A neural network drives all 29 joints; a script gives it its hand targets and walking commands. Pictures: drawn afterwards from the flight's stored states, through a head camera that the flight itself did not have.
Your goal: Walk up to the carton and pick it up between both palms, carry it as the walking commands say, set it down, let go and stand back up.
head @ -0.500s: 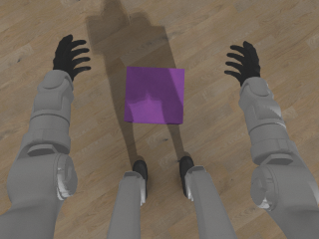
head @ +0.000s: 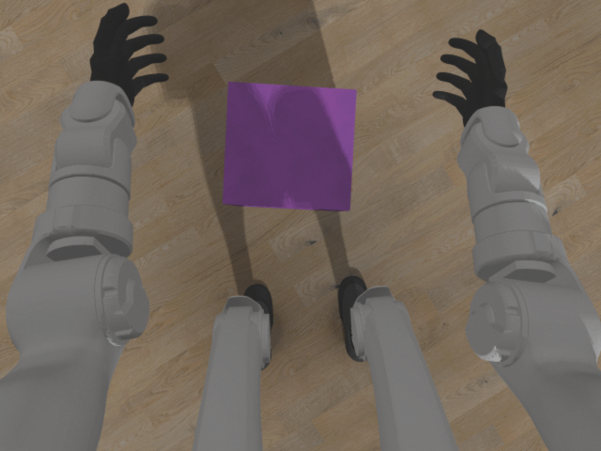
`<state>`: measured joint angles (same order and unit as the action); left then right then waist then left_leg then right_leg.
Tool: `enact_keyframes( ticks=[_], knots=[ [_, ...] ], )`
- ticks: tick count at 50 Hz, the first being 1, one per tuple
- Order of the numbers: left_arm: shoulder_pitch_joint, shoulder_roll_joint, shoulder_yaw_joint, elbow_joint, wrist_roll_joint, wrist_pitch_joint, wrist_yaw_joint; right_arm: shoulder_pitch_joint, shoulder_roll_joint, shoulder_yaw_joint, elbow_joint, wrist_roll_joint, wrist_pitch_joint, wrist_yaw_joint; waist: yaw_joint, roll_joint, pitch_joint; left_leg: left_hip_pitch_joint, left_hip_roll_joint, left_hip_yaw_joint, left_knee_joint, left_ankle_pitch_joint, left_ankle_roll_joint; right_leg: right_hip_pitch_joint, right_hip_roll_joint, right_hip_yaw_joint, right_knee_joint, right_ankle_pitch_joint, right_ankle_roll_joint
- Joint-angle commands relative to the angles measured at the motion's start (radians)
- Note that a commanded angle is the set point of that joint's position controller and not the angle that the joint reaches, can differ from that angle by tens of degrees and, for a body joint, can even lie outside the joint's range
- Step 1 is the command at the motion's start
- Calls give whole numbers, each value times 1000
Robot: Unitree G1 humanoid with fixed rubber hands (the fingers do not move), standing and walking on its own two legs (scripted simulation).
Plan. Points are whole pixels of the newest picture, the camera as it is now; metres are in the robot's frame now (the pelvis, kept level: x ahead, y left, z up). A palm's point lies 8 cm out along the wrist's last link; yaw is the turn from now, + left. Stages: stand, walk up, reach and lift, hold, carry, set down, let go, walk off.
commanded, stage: reach and lift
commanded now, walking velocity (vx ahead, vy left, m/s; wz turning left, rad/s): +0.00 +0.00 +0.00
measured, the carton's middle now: (289, 154) +0.51 +0.02 -0.50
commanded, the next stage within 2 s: none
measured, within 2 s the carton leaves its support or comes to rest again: neither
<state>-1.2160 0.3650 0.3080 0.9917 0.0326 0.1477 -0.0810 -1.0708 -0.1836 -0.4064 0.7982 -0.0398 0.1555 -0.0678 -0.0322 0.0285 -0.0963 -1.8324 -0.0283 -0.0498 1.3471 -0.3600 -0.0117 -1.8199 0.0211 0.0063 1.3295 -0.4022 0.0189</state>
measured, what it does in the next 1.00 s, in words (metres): lowers itself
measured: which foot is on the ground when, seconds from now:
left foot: down 0.00-1.00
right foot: down 0.00-1.00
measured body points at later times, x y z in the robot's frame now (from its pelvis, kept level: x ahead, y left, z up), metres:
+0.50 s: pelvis -0.06 +0.00 -0.13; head +0.34 +0.00 +0.08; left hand +0.54 +0.21 -0.30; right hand +0.50 -0.20 -0.32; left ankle +0.06 +0.12 -0.56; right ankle +0.07 -0.13 -0.56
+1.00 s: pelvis -0.05 +0.00 -0.22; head +0.33 +0.01 -0.01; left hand +0.52 +0.21 -0.43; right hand +0.49 -0.19 -0.43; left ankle +0.06 +0.12 -0.56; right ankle +0.07 -0.12 -0.56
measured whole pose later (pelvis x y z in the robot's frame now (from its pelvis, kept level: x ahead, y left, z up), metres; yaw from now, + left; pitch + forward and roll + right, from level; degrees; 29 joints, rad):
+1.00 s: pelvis -0.05 +0.00 -0.22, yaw +0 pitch +33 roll -2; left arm -1.61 0.52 0.00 1.23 -0.24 0.10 0.03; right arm -1.51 -0.37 -0.15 1.14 0.24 0.09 -0.14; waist -0.02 0.00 0.52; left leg -2.23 -0.02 -0.02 2.21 -0.56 0.01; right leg -2.22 0.02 0.00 2.18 -0.54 0.04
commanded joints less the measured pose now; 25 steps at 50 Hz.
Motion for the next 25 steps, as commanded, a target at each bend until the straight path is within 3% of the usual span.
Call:
enact_keyframes(
  ticks=[1, 2, 3, 4, 5, 6, 7, 8, 9, 10, 11, 13, 14, 15, 16, 17, 18, 19, 20, 21, 22, 23, 24, 25],
  knots=[
    [-285, 205, -8, -130, -39, -22, 28, -253, -149, 55, -129, 65, -24, -15, 1, 58, -1102, 673, -40, 73, 53, 333, -12, 416, 59, -90, 48, 260, 55],
    [-276, 177, -34, -132, -44, -16, 30, -271, -146, 75, -119, 84, -18, -17, 13, 63, -1061, 604, -40, 81, 52, 300, -19, 434, 56, -85, 57, 261, 47],
    [-280, 211, -24, -124, -50, -19, 33, -273, -164, 78, -140, 86, -19, -24, 3, 35, -1060, 558, -39, 86, 88, 290, -15, 434, 55, -87, 90, 281, 50],
    [-258, 189, -41, -166, -76, -22, 29, -263, -168, 79, -178, 85, -27, -25, -17, 5, -1100, 510, -46, 81, 93, 348, -16, 521, 52, -86, 120, 385, 50],
    [-283, 219, -49, -225, -81, -26, 37, -265, -178, 79, -214, 96, -24, -34, -18, 24, -1203, 544, -49, 81, 115, 379, -19, 549, 56, -88, 150, 429, 52],
    [-268, 221, -59, -209, -99, -19, 42, -261, -190, 101, -205, 102, -21, -40, -8, 2, -1236, 551, -49, 86, 149, 382, -12, 545, 56, -90, 172, 424, 52],
    [-324, 258, -57, -137, -103, -3, 43, -305, -210, 103, -153, 124, -6, -47, -2, 34, -1167, 561, -34, 84, 172, 290, -2, 413, 49, -99, 174, 268, 55],
    [-331, 285, -60, -207, -108, 4, 53, -328, -225, 101, -203, 130, 3, -53, 2, 19, -1232, 555, -40, 87, 171, 256, -1, 474, 50, -100, 190, 265, 50],
    [-364, 246, -79, -300, -135, 2, 57, -350, -232, 104, -279, 130, -2, -58, -22, 5, -1248, 565, -44, 81, 190, 328, -3, 482, 53, -98, 203, 323, 47],
    [-351, 245, -85, -229, -136, 2, 51, -329, -206, 122, -202, 152, 4, -57, -1, 35, -1218, 518, -45, 90, 214, 308, -8, 479, 50, -90, 231, 332, 41],
    [-351, 246, -105, -207, -146, 6, 54, -340, -189, 136, -200, 163, 9, -61, -14, 41, -1248, 559, -43, 84, 223, 326, -4, 448, 54, -105, 244, 330, 42],
    [-426, 275, -133, -282, -176, 24, 67, -364, -241, 121, -246, 169, 17, -73, -49, 49, -1360, 673, -32, 65, 271, 342, -6, 434, 49, -123, 287, 307, 32],
    [-448, 320, -122, -294, -180, 28, 74, -416, -261, 120, -287, 193, 20, -80, -21, 62, -1399, 695, -40, 72, 283, 349, -5, 434, 53, -121, 292, 292, 31],
    [-487, 325, -142, -284, -212, 40, 81, -444, -294, 130, -255, 189, 30, -87, -52, 46, -1412, 673, -36, 74, 291, 287, -5, 474, 43, -127, 300, 255, 27],
    [-508, 327, -161, -201, -222, 55, 88, -451, -274, 148, -165, 210, 49, -86, -44, 58, -1342, 656, -29, 62, 305, 238, -1, 423, 35, -122, 331, 209, 26],
    [-548, 330, -157, -243, -225, 55, 90, -524, -279, 152, -233, 223, 48, -93, -32, 56, -1403, 647, -30, 83, 334, 233, -6, 479, 33, -114, 343, 215, 21],
    [-591, 342, -177, -284, -241, 54, 97, -519, -283, 164, -228, 230, 54, -102, -56, 47, -1444, 663, -25, 83, 361, 248, -13, 498, 32, -108, 369, 248, 21],
    [-605, 362, -179, -264, -248, 55, 99, -551, -295, 182, -234, 248, 58, -108, -31, 49, -1504, 698, -23, 91, 387, 247, -7, 560, 28, -96, 382, 259, 13],
    [-595, 355, -183, -166, -258, 62, 101, -568, -286, 200, -186, 258, 63, -110, -32, 50, -1469, 639, -22, 98, 403, 207, -6, 557, 27, -95, 402, 241, 8],
    [-623, 364, -197, -165, -269, 72, 104, -613, -284, 215, -192, 267, 72, -111, -38, 34, -1491, 644, -21, 99, 409, 175, -1, 592, 27, -99, 422, 216, 10],
    [-662, 401, -164, -359, -262, 61, 118, -664, -341, 182, -394, 258, 59, -126, -40, 2, -1678, 719, -31, 97, 448, 321, -4, 722, 31, -98, 455, 397, 18],
    [-658, 406, -178, -290, -271, 62, 128, -650, -367, 166, -311, 261, 58, -136, -52, 32, -1599, 686, -26, 92, 469, 299, -7, 666, 30, -100, 478, 382, 19],
    [-662, 408, -167, -250, -265, 63, 126, -661, -350, 185, -290, 263, 57, -135, -24, 22, -1540, 650, -24, 94, 483, 271, -4, 626, 25, -100, 480, 350, 18],
    [-645, 403, -172, -185, -259, 66, 128, -633, -339, 186, -212, 254, 65, -135, -27, 24, -1433, 610, -18, 93, 481, 203, 0, 565, 22, -101, 491, 288, 13]
  ],
)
